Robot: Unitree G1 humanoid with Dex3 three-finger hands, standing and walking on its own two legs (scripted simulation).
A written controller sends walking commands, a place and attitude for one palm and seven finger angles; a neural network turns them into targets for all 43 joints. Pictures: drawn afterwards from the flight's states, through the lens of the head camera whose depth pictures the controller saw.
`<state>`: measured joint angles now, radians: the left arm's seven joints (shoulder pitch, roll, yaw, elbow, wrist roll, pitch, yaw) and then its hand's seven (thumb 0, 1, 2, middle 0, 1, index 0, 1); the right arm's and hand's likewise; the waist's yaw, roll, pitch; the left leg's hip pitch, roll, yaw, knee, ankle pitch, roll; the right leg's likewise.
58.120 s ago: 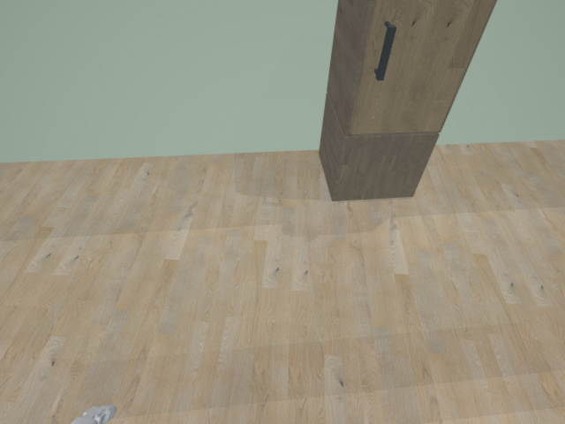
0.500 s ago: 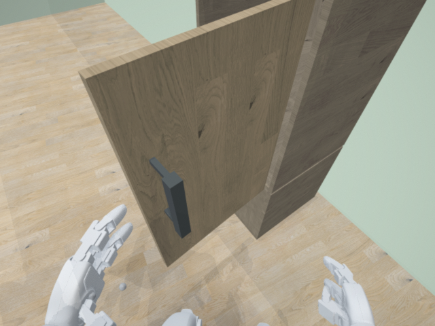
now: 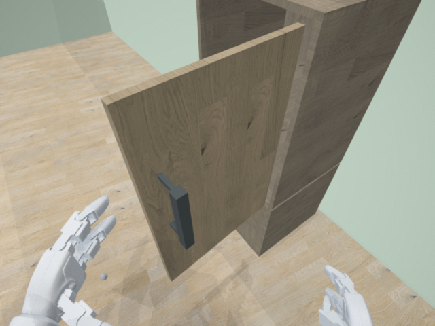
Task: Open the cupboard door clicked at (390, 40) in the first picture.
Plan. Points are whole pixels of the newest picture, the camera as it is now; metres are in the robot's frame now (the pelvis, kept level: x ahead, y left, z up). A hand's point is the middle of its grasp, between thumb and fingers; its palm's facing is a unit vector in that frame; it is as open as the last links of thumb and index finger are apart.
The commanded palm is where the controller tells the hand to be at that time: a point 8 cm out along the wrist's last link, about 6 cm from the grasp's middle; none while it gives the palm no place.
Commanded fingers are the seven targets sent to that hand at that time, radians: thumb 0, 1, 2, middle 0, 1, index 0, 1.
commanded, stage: draw the hand back to the body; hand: left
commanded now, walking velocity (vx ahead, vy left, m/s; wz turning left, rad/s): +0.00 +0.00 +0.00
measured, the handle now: (176, 212) +0.31 +0.10 +0.06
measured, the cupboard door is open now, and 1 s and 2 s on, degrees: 95 95 95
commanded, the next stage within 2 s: step back with the hand held close in 1.18 s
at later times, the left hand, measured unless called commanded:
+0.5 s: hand (40, 234) +0.21 +0.26 +0.16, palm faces +0.34 -0.86 -0.39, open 12.7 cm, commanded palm +0.16 +0.30 +0.18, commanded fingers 0.00 0.41 0.69 -0.18 -0.30 -0.18 -0.30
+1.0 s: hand (17, 204) +0.22 +0.27 +0.20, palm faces +0.42 -0.82 -0.39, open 7.7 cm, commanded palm +0.17 +0.31 +0.22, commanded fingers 0.00 0.90 0.90 -0.20 -0.30 -0.20 -0.30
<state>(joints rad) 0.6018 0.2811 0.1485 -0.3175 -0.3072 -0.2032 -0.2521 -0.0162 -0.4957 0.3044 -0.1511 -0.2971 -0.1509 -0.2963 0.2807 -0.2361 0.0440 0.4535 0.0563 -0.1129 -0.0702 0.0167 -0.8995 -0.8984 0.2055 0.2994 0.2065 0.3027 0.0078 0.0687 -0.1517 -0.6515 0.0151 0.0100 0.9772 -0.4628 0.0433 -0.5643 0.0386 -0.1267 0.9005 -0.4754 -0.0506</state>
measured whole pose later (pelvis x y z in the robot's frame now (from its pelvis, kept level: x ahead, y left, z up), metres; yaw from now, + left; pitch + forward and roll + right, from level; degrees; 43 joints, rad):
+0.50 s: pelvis +0.03 +0.02 +0.04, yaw +0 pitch +0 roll -2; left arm 0.57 0.34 0.20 -0.43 -0.06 -0.01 0.14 -0.01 0.08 0.55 -0.18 -0.30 -0.18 -0.30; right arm 0.23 -0.22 0.07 0.57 0.01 -0.11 -0.09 0.02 -0.90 -0.90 0.21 0.30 0.21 0.30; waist 0.06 0.06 -0.04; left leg -0.27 -0.03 0.05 0.60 -0.33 0.07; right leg -0.20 0.01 -0.08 0.53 -0.34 -0.01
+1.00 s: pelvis +0.03 +0.01 +0.06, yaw -2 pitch -4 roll -1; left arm 0.47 0.34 0.32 -0.39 -0.07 -0.04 0.11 0.01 0.84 0.88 -0.20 -0.30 -0.20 -0.30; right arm 0.19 -0.24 0.03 0.62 0.00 -0.07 -0.05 0.02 -0.90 -0.90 0.21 0.30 0.21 0.30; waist 0.07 0.06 0.01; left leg -0.11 -0.03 0.07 0.42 -0.25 0.06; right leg -0.05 0.02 -0.06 0.36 -0.25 -0.02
